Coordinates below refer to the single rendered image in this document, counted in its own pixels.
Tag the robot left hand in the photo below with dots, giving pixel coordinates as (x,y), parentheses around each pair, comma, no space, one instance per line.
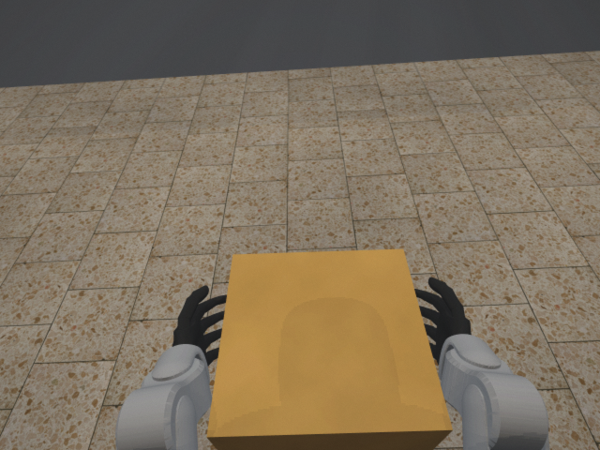
(191,326)

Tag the carton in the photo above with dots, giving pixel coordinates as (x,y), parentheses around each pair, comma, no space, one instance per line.
(325,350)

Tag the right robot forearm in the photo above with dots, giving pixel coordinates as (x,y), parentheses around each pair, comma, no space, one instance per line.
(499,410)

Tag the left robot forearm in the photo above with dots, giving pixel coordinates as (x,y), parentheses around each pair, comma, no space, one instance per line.
(163,414)

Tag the robot right hand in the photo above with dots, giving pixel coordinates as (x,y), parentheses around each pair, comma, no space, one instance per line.
(450,319)

